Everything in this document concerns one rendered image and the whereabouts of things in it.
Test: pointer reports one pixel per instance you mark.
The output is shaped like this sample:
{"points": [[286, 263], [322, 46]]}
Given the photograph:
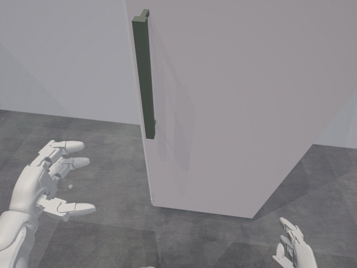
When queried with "robot left hand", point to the robot left hand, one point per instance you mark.
{"points": [[28, 193]]}

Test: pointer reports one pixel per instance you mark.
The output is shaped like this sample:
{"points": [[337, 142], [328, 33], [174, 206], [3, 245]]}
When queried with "robot right hand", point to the robot right hand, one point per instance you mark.
{"points": [[300, 254]]}

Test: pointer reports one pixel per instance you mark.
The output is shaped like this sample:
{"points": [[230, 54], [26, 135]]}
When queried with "handle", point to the handle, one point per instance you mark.
{"points": [[141, 42]]}

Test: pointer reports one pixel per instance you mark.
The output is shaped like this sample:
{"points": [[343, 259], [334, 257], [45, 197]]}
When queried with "fridge door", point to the fridge door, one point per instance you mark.
{"points": [[241, 90]]}

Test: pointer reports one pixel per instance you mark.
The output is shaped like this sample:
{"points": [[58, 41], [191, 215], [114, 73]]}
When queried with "robot left forearm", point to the robot left forearm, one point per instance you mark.
{"points": [[17, 238]]}

